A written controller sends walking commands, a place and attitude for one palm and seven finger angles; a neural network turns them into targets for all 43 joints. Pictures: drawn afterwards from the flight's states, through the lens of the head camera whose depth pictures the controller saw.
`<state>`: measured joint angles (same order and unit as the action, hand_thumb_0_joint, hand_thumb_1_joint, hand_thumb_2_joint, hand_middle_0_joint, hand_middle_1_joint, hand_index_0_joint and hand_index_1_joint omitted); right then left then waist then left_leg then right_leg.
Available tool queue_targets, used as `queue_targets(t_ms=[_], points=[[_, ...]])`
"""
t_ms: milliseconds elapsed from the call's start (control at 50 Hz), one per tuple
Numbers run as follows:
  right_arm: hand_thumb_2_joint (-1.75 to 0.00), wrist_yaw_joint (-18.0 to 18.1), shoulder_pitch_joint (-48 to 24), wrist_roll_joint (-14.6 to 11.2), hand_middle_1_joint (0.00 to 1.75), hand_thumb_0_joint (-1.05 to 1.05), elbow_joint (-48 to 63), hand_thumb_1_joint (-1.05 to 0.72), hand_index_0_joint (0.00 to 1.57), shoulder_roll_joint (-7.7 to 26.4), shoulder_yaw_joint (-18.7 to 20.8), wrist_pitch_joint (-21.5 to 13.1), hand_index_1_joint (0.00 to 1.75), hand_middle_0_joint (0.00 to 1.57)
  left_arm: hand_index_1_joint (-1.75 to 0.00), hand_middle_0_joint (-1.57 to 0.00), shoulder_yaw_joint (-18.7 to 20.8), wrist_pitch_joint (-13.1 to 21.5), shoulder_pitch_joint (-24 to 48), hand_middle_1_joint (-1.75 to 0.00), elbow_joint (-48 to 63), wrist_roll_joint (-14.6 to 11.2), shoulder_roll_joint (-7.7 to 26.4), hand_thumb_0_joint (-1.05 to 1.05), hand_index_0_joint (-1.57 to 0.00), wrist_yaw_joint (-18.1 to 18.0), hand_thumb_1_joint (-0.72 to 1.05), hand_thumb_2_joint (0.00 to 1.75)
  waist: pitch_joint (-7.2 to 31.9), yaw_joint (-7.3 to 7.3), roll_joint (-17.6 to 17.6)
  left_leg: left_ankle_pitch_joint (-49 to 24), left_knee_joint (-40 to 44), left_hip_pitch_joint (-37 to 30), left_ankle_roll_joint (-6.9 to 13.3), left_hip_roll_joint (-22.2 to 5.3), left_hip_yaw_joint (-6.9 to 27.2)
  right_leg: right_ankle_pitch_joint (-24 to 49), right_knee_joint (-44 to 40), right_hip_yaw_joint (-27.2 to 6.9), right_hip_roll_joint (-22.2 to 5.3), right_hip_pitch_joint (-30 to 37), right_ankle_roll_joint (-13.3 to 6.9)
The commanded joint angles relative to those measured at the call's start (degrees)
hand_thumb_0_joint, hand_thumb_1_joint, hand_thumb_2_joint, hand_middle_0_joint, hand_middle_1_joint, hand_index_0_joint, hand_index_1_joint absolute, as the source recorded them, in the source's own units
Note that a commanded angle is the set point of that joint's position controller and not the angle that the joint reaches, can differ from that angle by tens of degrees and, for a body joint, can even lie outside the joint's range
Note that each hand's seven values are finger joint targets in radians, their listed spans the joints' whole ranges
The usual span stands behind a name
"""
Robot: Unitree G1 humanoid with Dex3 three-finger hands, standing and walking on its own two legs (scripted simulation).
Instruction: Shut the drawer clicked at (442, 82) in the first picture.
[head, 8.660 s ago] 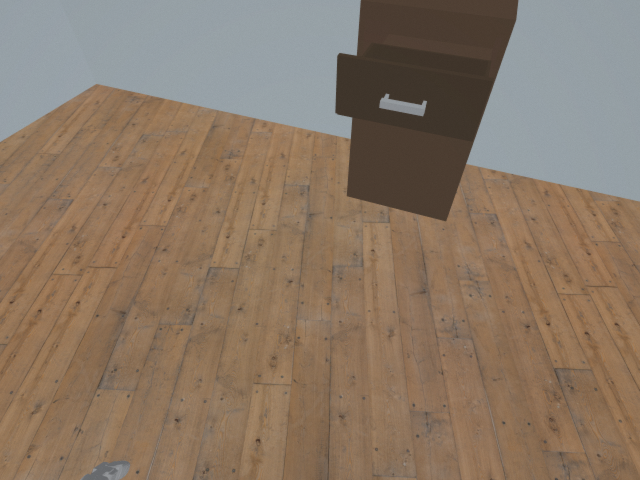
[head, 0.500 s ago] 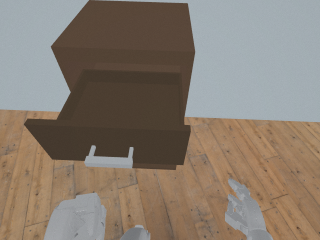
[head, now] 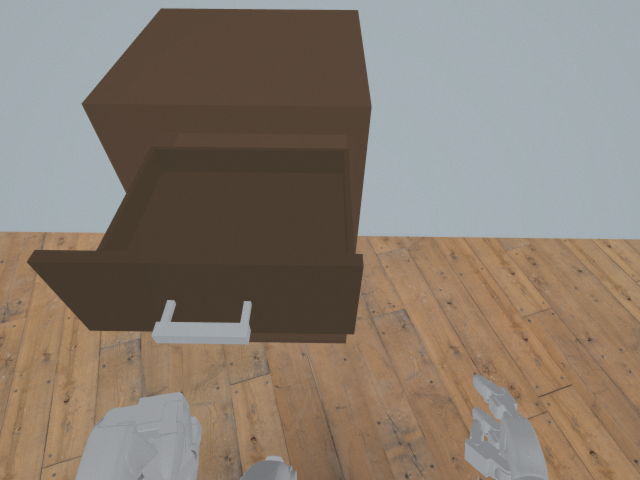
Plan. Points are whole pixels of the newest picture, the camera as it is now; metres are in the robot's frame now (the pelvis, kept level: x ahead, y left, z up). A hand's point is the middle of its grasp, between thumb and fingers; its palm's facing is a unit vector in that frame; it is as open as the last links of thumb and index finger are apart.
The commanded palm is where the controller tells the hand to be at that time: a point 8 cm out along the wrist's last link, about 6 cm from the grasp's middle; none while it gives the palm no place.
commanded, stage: bring the fist close to the handle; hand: left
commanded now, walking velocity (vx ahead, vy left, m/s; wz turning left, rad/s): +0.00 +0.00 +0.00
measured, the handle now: (205, 320) +0.33 +0.19 +0.00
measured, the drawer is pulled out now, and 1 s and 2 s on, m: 0.28 0.28 0.28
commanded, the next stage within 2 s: push the drawer shut in 1.48 s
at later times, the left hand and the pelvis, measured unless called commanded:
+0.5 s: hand (207, 429) +0.17 +0.13 +0.06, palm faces +0.03 -1.00 -0.01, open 3.3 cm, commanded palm +0.14 +0.19 +0.06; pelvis +0.01 -0.01 -0.01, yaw +0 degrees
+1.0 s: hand (222, 409) +0.21 +0.13 +0.01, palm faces +0.02 -1.00 +0.00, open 3.3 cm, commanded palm +0.19 +0.19 +0.01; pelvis +0.00 +0.00 -0.04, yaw -1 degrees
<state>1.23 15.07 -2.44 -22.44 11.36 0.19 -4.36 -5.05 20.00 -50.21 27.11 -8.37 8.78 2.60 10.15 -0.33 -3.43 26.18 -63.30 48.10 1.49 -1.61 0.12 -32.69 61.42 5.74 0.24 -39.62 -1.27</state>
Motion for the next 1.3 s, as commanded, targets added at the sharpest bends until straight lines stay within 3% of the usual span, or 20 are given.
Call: queue_targets(t_ms=[0, 20, 100, 140, 280, 320, 360, 420, 440, 520, 560, 600, 620, 660, 720, 800, 1060, 1160, 1240, 1280], points=[[-0.9, 0.64, -6.11, -0.32, 0.3, 0.0, 10.36, -0.9, 0.2, 5.6, 2.81, -3.64, 0.3, 0.2, -1.6, -1.4, 3.73, 3.53, -5.37, -1.6, 11.34, -1.63, 3.55, 0.0, -1.4, 0.87, 0.9, 0.9, 2.68, -0.26, 3.45, -7.06, 10.67, -9.12, 1.21, 0.92, 1.82, 9.48, -11.97, -2.28, 1.1, -0.12, 0.19], [-0.9, 0.69, -6.46, -0.37, 0.3, 0.0, 10.12, -0.9, 0.2, 5.55, 2.82, -3.62, 0.3, 0.2, -1.6, -1.4, 4.44, 3.57, -5.67, -1.6, 11.1, -1.69, 4.07, 0.0, -1.4, 0.93, 0.9, 0.9, 2.73, -0.68, 2.91, -8.01, 10.64, -9.1, 1.19, 1.04, 1.76, 10.69, -12.09, -2.58, 1.1, 0.67, 0.12], [-0.9, 0.77, -6.59, -0.23, 0.3, 0.0, 8.93, -0.9, 0.2, 5.54, 2.96, -3.75, 0.3, 0.2, -1.6, -1.4, 5.12, 4.65, -5.04, -1.6, 7.55, -2.76, 3.28, 0.0, -1.4, 2.42, 0.9, 0.9, 1.22, 0.19, 5.37, -8.68, 9.41, -7.69, 1.15, 1.21, 1.75, 12.44, -12.22, -2.96, 0.91, -0.03, 0.59], [-0.9, 0.93, -6.77, -0.05, 0.3, 0.0, 8.27, -0.9, 0.2, 5.88, 3.02, -3.94, 0.3, 0.2, -1.6, -1.4, 5.37, 5.77, -2.57, -1.6, 5.63, -2.92, 3.38, 0.0, -1.4, 3.41, 0.9, 0.9, 0.37, 0.73, 4.78, -8.29, 8.46, -6.71, 1.16, 1.35, 1.81, 12.06, -12.08, -3.55, 0.78, -1.22, 0.59], [-0.9, 0.98, -6.32, 0.24, 0.3, 0.0, 7.32, -0.9, 0.2, 6.48, 3.07, -5.14, 0.3, 0.2, -1.6, -1.4, 5.5, 9.29, 3.42, -1.6, 4.03, -3.66, 3.63, 0.0, -1.4, 5.24, 0.9, 0.9, 4.94, 1.09, 1.9, -8.97, 5.81, -6.27, 1.22, 1.27, 1.87, 12.04, -9.52, -3.85, 0.77, -3.46, 0.3], [-0.9, 1.19, -6.46, 0.39, 0.3, 0.0, 6.89, -0.9, 0.2, 6.63, 3.22, -4.98, 0.3, 0.2, -1.6, -1.4, 6.62, 9.07, 5.02, -1.6, 2.76, -3.32, 4.72, 0.0, -1.4, 4.77, 0.9, 0.9, 5.54, 1.09, 3.24, -8.93, 5.27, -5.51, 1.25, 1.06, 2.01, 11.95, -9.17, -3.99, 0.91, -3.66, 0.36], [-0.9, 1.15, -6.37, 0.5, 0.3, 0.0, 6.89, -0.9, 0.2, 6.57, 3.14, -4.74, 0.3, 0.2, -1.6, -1.4, 5.75, 8.63, 5.82, -1.6, 1.43, -3.21, 3.53, 0.0, -1.4, 4.66, 0.9, 0.9, 6.25, 1.2, 2.73, -9.0, 4.93, -5.19, 1.12, 1.1, 1.87, 12.35, -8.86, -4.25, 0.75, -3.76, 0.43], [-0.9, 1.36, -6.82, 0.54, 0.3, 0.0, 6.19, -0.9, 0.2, 6.48, 3.39, -3.65, 0.3, 0.2, -1.6, -1.4, 8.95, 7.42, 5.36, -1.6, -1.9, -2.96, 5.13, 0.0, -1.4, 3.86, 0.9, 0.9, 7.03, 0.24, 4.44, -9.85, 4.63, -4.1, 0.95, 0.99, 1.79, 13.8, -8.57, -4.61, 0.84, -2.54, 0.47], [-0.9, 1.34, -6.79, 0.63, 0.3, 0.0, 6.38, -0.9, 0.2, 6.39, 3.2, -3.49, 0.3, 0.2, -1.6, -1.4, 7.52, 7.29, 5.9, -1.6, -2.12, -2.82, 3.72, 0.0, -1.4, 3.84, 0.9, 0.9, 7.11, 0.65, 4.52, -10.2, 4.41, -4.14, 0.96, 1.07, 1.59, 14.8, -8.37, -4.78, 0.68, -2.56, 0.64], [-0.9, 1.47, -7.15, 0.89, 0.3, 0.0, 5.27, -0.9, 0.2, 6.29, 3.44, -3.18, 0.3, 0.2, -1.6, -1.4, 9.77, 7.92, 7.09, -1.6, -3.26, -3.02, 5.09, 0.0, -1.4, 3.14, 0.9, 0.9, 8.43, 0.08, 3.91, -11.74, 3.73, -3.71, 0.8, 0.9, 1.57, 17.43, -7.4, -4.89, 0.66, -2.18, 0.68], [-0.9, 1.09, -7.0, 1.05, 0.3, 0.0, 5.23, -0.9, 0.2, 6.15, 3.33, -3.51, 0.3, 0.2, -1.6, -1.4, 7.46, 8.85, 7.15, -1.6, -2.93, -3.14, 2.95, 0.0, -1.4, 3.3, 0.9, 0.9, 9.11, 0.42, 2.61, -12.76, 3.85, -4.52, 0.78, 0.93, 1.57, 18.35, -6.22, -3.57, 0.78, -3.08, 0.48], [-0.9, 0.95, -7.32, 1.13, 0.3, 0.0, 4.85, -0.9, 0.2, 6.5, 3.32, -3.68, 0.3, 0.2, -1.6, -1.4, 7.31, 9.79, 8.54, -1.6, -3.52, -3.06, 3.37, 0.0, -1.4, 3.24, 0.9, 0.9, 8.08, 0.85, 1.77, -11.7, 3.32, -3.69, 0.71, 0.82, 1.79, 16.37, -5.72, -3.41, 0.89, -5.2, 0.29], [-0.9, 1.03, -7.37, 1.32, 0.3, 0.0, 4.46, -0.9, 0.2, 6.6, 3.32, -3.72, 0.3, 0.2, -1.6, -1.4, 7.24, 10.22, 10.06, -1.6, -4.11, -2.73, 3.63, 0.0, -1.4, 2.97, 0.9, 0.9, 7.81, 1.2, 3.09, -11.47, 2.9, -2.91, 0.82, 0.73, 2.06, 15.98, -5.43, -3.5, 0.96, -5.63, 0.28], [-0.9, 0.7, -7.35, 1.47, 0.3, 0.0, 4.75, -0.9, 0.2, 6.76, 3.31, -4.04, 0.3, 0.2, -1.6, -1.4, 5.25, 11.03, 9.83, -1.6, -4.94, -2.44, 1.76, 0.0, -1.4, 3.11, 0.9, 0.9, 8.42, 1.32, 2.17, -10.35, 2.52, -2.66, 0.71, 0.8, 2.15, 14.05, -4.42, -2.92, 1.01, -7.42, 0.11], [-0.9, 0.76, -7.27, 1.71, 0.3, 0.0, 4.26, -0.9, 0.2, 7.27, 3.42, -4.04, 0.3, 0.2, -1.6, -1.4, 6.61, 11.89, 12.69, -1.6, -5.85, -1.7, 3.69, 0.0, -1.4, 2.36, 0.9, 0.9, 9.17, 1.47, 2.68, -9.16, 1.53, -1.56, 0.65, 0.54, 2.51, 12.07, -3.21, -2.94, 1.25, -9.4, -0.08], [-0.9, 0.49, -6.94, 1.86, 0.3, 0.0, 4.78, -0.9, 0.2, 7.43, 3.18, -4.01, 0.3, 0.2, -1.6, -1.4, 5.16, 12.32, 15.85, -1.6, -5.7, -1.22, 2.38, 0.0, -1.4, 1.24, 0.9, 0.9, 11.33, 1.52, 1.95, -7.75, 1.04, -1.61, 0.5, 0.49, 2.89, 9.79, -1.76, -2.44, 1.3, -11.57, -0.29], [-0.9, -0.61, -6.73, 2.66, 0.3, 0.0, 4.86, -0.9, 0.2, 7.62, 2.47, -1.89, 0.3, 0.2, -1.6, -1.4, 3.47, 10.56, 21.66, -1.6, -9.99, 1.29, 1.25, 0.0, -1.4, -2.24, 0.9, 0.9, 13.59, 1.81, 1.46, -7.93, -0.87, -0.12, 0.05, 0.27, 3.62, 9.63, 1.1, -1.94, 1.44, -14.97, -0.64], [-0.9, -0.97, -6.8, 2.59, 0.3, 0.0, 5.43, -0.9, 0.2, 7.29, 2.45, -1.25, 0.3, 0.2, -1.6, -1.4, 3.52, 11.24, 19.55, -1.6, -6.51, 1.58, 2.01, 0.0, -1.4, -3.31, 0.9, 0.9, 15.79, 0.81, -0.54, -9.78, -0.17, -2.12, -0.14, 0.17, 3.57, 10.52, 1.42, -1.79, 1.48, -13.89, -0.92], [-0.9, -0.82, -6.56, 2.6, 0.3, 0.0, 5.27, -0.9, 0.2, 7.56, 2.46, -0.65, 0.3, 0.2, -1.6, -1.4, 3.08, 10.71, 20.53, -1.6, -8.52, 2.03, 1.55, 0.0, -1.4, -3.69, 0.9, 0.9, 13.38, 2.24, 2.61, -7.75, -0.65, -0.19, 0.05, 0.16, 3.64, 9.66, 0.86, -1.86, 1.62, -14.68, -0.57], [-0.9, -0.91, -6.66, 2.55, 0.3, 0.0, 5.37, -0.9, 0.2, 7.48, 2.35, -0.83, 0.3, 0.2, -1.6, -1.4, 2.17, 11.03, 19.87, -1.6, -8.39, 1.78, 0.74, 0.0, -1.4, -3.44, 0.9, 0.9, 13.42, 2.04, 1.7, -7.15, -0.62, -0.08, 0.0, 0.34, 3.68, 9.0, 0.85, -1.85, 1.55, -14.88, -0.62]])
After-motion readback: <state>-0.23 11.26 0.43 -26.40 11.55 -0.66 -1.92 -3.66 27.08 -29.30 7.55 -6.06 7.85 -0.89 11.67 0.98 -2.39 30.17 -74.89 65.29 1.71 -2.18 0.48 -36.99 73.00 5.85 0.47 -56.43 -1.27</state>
